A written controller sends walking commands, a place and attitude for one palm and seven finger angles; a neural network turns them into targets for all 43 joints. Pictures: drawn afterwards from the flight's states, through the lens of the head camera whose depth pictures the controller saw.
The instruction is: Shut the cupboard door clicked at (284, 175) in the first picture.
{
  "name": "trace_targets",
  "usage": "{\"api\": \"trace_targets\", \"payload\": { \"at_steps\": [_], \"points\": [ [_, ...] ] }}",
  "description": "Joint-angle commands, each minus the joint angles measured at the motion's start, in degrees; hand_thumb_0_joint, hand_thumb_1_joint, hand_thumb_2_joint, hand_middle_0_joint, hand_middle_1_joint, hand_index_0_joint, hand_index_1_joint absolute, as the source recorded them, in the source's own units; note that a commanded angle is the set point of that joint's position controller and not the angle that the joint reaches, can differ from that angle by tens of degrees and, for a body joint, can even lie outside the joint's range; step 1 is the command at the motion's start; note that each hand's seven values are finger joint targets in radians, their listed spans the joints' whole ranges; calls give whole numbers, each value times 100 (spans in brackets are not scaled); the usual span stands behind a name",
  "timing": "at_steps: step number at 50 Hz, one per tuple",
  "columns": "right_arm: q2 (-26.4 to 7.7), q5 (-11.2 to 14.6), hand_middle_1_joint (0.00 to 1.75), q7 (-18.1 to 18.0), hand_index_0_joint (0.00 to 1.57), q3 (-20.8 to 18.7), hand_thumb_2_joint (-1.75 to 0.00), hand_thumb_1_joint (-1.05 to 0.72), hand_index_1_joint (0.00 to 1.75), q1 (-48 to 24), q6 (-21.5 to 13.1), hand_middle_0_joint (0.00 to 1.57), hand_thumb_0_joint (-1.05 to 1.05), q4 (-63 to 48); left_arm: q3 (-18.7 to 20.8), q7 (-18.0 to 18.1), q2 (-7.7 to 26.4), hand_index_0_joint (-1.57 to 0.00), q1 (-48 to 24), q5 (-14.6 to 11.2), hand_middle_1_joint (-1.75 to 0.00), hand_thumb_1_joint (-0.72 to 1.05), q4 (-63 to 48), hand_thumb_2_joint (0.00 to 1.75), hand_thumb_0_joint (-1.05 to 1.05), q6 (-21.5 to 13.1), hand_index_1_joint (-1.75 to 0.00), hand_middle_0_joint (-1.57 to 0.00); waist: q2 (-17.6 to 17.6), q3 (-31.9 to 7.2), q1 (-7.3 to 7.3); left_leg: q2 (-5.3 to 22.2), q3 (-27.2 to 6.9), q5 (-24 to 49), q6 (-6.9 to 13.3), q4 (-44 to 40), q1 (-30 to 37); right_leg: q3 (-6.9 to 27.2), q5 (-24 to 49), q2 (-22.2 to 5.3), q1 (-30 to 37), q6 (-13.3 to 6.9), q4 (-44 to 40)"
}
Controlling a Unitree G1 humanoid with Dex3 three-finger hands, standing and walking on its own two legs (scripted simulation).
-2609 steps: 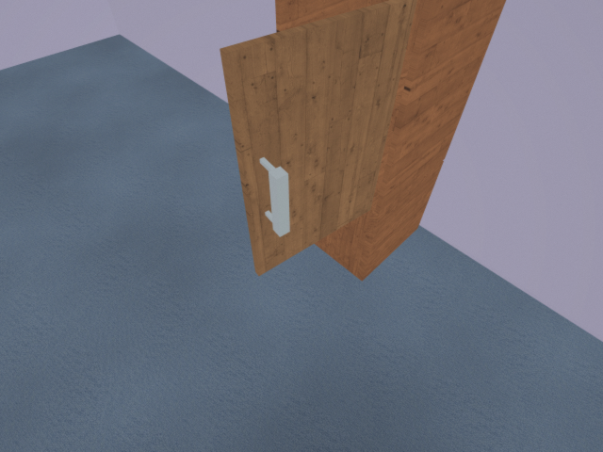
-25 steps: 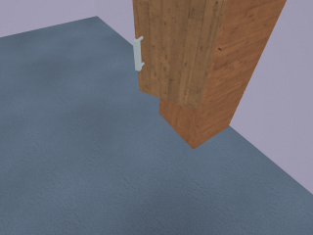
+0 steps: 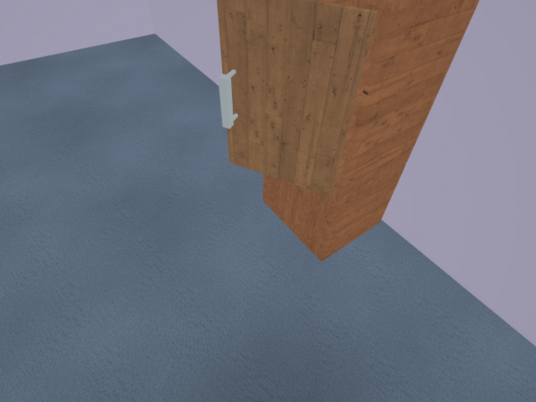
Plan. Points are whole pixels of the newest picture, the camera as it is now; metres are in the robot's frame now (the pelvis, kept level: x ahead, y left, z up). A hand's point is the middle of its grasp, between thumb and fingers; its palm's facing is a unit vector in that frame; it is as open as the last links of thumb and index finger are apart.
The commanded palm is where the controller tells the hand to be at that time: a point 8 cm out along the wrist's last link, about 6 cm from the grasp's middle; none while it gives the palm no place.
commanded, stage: look to check the result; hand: left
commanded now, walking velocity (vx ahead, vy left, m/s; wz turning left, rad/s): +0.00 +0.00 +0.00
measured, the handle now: (230, 99) +0.96 +0.16 -0.05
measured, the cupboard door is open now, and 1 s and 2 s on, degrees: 29 29 29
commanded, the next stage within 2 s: walk to a spot facing it in 0.54 s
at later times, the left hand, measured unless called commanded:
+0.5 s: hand out of the picture -0.01 +0.16 -0.18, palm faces +0.01 -0.98 -0.19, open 7.4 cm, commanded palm none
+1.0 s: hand out of the picture +0.03 +0.19 -0.20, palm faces +0.18 -0.96 -0.22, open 7.4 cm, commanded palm none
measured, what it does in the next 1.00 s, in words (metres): stands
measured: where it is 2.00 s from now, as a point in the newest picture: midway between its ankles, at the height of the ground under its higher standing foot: outside the picture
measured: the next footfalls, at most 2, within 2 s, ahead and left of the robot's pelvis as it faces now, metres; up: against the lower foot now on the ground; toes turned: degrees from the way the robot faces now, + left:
right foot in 1.52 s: +0.12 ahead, -0.14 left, +0.00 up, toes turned +29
left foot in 1.86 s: +0.00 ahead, +0.10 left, +0.00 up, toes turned +46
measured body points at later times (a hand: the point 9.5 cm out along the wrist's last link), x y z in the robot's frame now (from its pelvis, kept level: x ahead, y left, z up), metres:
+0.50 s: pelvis +0.02 -0.01 +0.00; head +0.03 -0.01 +0.45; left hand +0.00 +0.21 -0.16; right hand +0.00 -0.23 -0.16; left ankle +0.05 +0.09 -0.74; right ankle -0.02 -0.12 -0.74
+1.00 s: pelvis +0.03 +0.00 -0.02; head +0.06 +0.02 +0.43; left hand +0.02 +0.24 -0.18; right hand +0.07 -0.24 -0.17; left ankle +0.04 +0.09 -0.73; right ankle -0.02 -0.12 -0.74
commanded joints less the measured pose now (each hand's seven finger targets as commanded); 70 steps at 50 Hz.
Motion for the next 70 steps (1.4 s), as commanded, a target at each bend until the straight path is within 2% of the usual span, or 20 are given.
{"api": "trace_targets", "payload": {
  "at_steps": [1,16,33,36,40,43,46,48,49,50,51,52,53,54,55,56,58,61,66,70],
  "points": [
    [-555,8,30,-9,20,-74,-90,-90,30,394,-46,20,0,-150,123,36,622,-20,587,8,-30,90,-55,90,0,-31,-30,-20,77,516,23,585,-806,-654,-94,-589,255,438,25,-380,-695,-241,-590],
    [-695,16,30,-4,20,-87,-90,-90,30,264,-58,20,0,-125,124,36,734,-20,501,3,-30,90,-40,90,0,-59,-30,-20,-131,445,19,630,-730,-248,-74,-473,500,486,201,-405,-663,-252,-622],
    [-808,7,30,-12,20,-65,-90,-90,30,-24,-107,20,0,-106,138,29,877,-20,246,-5,-30,90,-53,90,0,-88,-30,-20,68,302,19,655,-720,451,-89,-398,670,489,724,-469,-315,-232,-681],
    [-713,12,30,7,20,-54,-90,-90,30,-2,-49,20,0,-176,194,54,837,-20,298,-10,-30,90,-118,90,0,-19,-30,-20,75,384,45,594,-764,735,-103,-144,409,298,794,-534,-272,-196,-372],
    [-846,-13,30,38,20,-150,-90,-90,30,-163,39,20,0,-399,365,58,1041,-20,212,4,-30,90,-353,90,0,48,-30,-20,-1,335,75,524,-841,721,-86,270,-47,148,749,-729,-219,-264,-34],
    [-821,-17,30,83,20,-222,-90,-90,30,-249,96,20,0,-605,503,60,1261,-20,105,27,-30,90,-584,90,0,85,-30,-20,-514,244,105,252,-639,480,-183,1074,-558,297,916,-1204,-30,-558,-46],
    [-770,-43,30,131,20,-301,-90,-90,30,-519,176,20,0,-893,567,76,1352,-20,-55,75,-30,90,-834,90,0,83,-30,-20,-979,311,162,113,-430,-1575,-324,2636,-1137,499,1942,-1966,-6,-1094,-205],
    [-786,-16,30,176,20,-334,-90,-90,30,-572,182,20,0,-1041,623,91,1474,-20,-371,128,-30,90,-1005,90,0,74,-30,-20,-898,461,47,352,-538,-2090,-344,2590,-1197,230,2391,-2182,-106,-1122,42],
    [-787,-8,30,202,20,-333,-90,-90,30,-497,179,20,0,-1063,641,78,1521,-20,-500,126,-30,90,-1081,90,0,74,-30,-20,-867,484,-30,374,-490,-1839,-351,2080,-1030,-27,2540,-2070,-127,-960,371],
    [-847,-22,30,215,20,-332,-90,-90,30,-259,157,20,0,-1026,650,58,1529,-20,-542,92,-30,90,-1127,90,0,74,-30,-20,-526,311,-143,312,-435,-1010,-318,1382,-533,-315,2590,-1830,-222,-696,970],
    [-1110,-51,30,218,20,-377,-90,-90,30,198,96,20,0,-978,646,30,1422,-20,-504,39,-30,90,-1224,90,0,103,-30,-20,546,41,-314,673,-1267,1154,-25,534,230,-723,1695,-1275,-868,-190,2132],
    [-1639,-108,30,158,20,-470,-90,-90,30,541,48,20,0,-929,562,10,1083,-20,-432,-47,-30,90,-1407,90,0,136,-30,-20,2266,-67,-358,1893,-3330,3476,698,-94,863,-760,-1832,-307,-2076,285,3555],
    [-1799,-97,30,96,20,-501,-90,-90,30,713,101,20,0,-801,533,45,1175,-20,-737,2,-30,90,-1529,90,0,210,-30,-20,1730,-271,-456,2161,-3509,2687,955,-382,690,91,-2399,-222,-2102,143,4241],
    [-1729,-104,30,92,20,-494,-90,-90,30,452,110,20,0,-869,570,47,1194,-20,-756,29,-30,90,-1505,90,0,252,-30,-20,1256,-232,-315,1927,-3253,707,739,-654,341,354,-1933,-368,-2099,60,4390],
    [-1666,-109,30,74,20,-480,-90,-90,30,115,92,20,0,-1071,592,11,1206,-20,-896,45,-30,90,-1522,90,0,253,-30,-20,1192,-17,-243,1749,-3286,-270,611,-808,-17,384,-1509,-423,-2286,93,4445],
    [-1565,-125,30,57,20,-435,-90,-90,30,-74,62,20,0,-1177,595,-33,1284,-20,-1017,70,-30,90,-1544,90,0,228,-30,-20,688,91,-184,1600,-3230,-519,572,-811,-182,478,-1107,-416,-2324,139,4472],
    [-1550,-122,30,28,20,-426,-90,-90,30,-223,12,20,0,-1233,593,-74,1212,-20,-927,70,-30,90,-1535,90,0,183,-30,-20,357,-51,-80,1395,-2918,56,577,-695,72,496,-718,-378,-2407,238,4285],
    [-1647,-94,30,17,20,-461,-90,-90,30,-171,-17,20,0,-1267,555,-94,1180,-20,-894,58,-30,90,-1605,90,0,152,-30,-20,289,-564,-85,1214,-2736,903,678,-442,739,465,-702,-239,-2373,307,3731],
    [-1725,-101,30,73,20,-533,-90,-90,30,-191,53,20,0,-1316,528,-83,1222,-20,-1100,57,-30,90,-1832,90,0,176,-30,-20,851,-566,-140,1048,-2915,911,684,-392,761,447,-818,-71,-2230,370,3022],
    [-1785,-117,30,113,20,-609,-90,-90,30,-454,138,20,0,-1456,499,-54,1246,-20,-1034,11,-30,90,-1910,90,0,183,-30,-20,1112,-470,-85,897,-3131,855,617,-281,209,376,-921,129,-1428,291,1931]
  ]
}}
